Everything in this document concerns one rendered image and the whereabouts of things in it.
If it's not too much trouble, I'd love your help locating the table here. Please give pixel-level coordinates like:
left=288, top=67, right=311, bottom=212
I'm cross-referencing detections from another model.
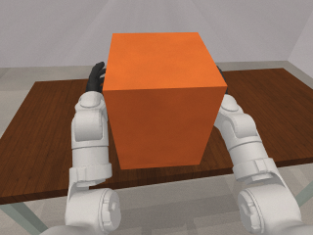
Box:
left=0, top=68, right=313, bottom=235

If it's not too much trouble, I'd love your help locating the right robot upper arm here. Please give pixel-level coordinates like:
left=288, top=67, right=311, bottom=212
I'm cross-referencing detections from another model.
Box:
left=238, top=182, right=313, bottom=235

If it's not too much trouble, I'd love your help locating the left robot upper arm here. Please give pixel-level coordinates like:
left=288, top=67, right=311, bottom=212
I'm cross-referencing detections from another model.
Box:
left=39, top=188, right=121, bottom=235

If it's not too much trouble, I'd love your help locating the robot right forearm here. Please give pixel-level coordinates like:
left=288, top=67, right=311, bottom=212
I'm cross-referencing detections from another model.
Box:
left=214, top=94, right=301, bottom=219

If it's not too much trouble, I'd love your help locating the robot left forearm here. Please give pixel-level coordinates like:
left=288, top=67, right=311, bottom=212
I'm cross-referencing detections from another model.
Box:
left=65, top=91, right=112, bottom=225

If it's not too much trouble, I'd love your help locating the carton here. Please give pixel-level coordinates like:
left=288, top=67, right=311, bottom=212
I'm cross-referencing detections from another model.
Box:
left=102, top=32, right=228, bottom=170

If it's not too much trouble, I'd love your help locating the robot right hand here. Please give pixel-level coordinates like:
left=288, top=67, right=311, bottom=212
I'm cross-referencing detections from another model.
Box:
left=217, top=66, right=228, bottom=95

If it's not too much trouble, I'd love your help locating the robot left hand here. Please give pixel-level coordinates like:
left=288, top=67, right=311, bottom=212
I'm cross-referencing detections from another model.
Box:
left=85, top=62, right=107, bottom=96

